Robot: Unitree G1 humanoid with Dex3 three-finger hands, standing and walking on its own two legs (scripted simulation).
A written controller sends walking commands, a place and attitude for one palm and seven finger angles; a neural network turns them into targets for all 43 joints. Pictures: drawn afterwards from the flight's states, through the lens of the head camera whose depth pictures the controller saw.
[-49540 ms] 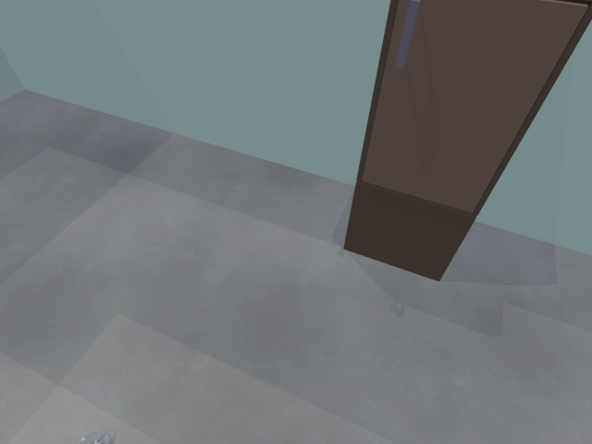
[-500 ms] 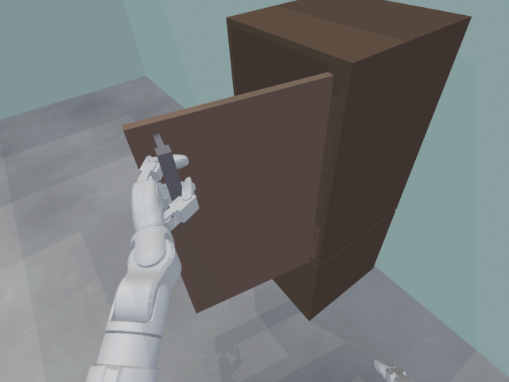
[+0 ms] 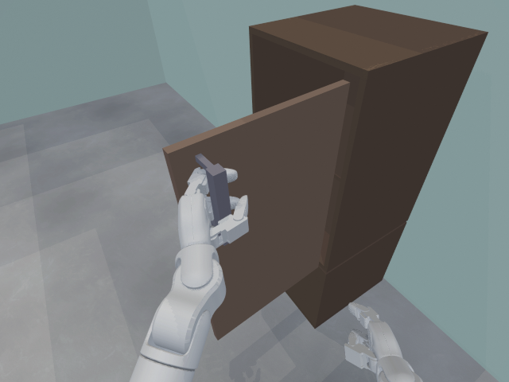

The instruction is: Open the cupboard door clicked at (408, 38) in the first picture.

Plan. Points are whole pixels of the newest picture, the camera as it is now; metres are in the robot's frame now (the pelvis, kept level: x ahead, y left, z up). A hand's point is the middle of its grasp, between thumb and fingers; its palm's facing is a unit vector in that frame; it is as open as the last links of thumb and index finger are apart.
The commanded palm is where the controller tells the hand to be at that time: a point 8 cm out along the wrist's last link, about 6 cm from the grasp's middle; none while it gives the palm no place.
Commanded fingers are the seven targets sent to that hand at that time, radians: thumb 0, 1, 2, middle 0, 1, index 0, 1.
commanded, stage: open thumb and fingers to let go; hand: left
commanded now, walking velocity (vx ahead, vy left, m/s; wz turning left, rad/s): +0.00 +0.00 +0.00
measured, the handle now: (214, 200) +0.34 +0.10 +0.15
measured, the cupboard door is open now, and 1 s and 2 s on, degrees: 94 94 94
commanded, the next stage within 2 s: slide the hand sideways off the handle in 0.60 s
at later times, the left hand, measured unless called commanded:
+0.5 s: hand (237, 215) +0.30 +0.06 +0.16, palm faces +0.24 -0.97 +0.02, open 14.6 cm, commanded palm +0.26 +0.11 +0.15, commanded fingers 0.00 -0.50 0.30 -0.17 -0.45 -0.17 -0.45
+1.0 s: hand (223, 233) +0.27 +0.08 +0.16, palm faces -0.19 -0.98 -0.01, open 16.2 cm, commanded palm +0.25 +0.13 +0.15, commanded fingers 0.00 -0.50 0.30 -0.15 -0.30 -0.15 -0.30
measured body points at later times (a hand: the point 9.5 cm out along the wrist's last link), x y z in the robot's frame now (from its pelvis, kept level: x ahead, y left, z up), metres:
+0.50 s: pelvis -0.01 +0.01 +0.00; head -0.05 -0.01 +0.45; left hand +0.28 +0.11 +0.16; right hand +0.16 -0.20 -0.10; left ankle +0.01 +0.15 -0.74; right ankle -0.04 -0.09 -0.74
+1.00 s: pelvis -0.02 +0.02 +0.00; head -0.06 +0.00 +0.45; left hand +0.28 +0.13 +0.16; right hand +0.19 -0.18 -0.07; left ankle +0.01 +0.15 -0.74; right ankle -0.04 -0.09 -0.74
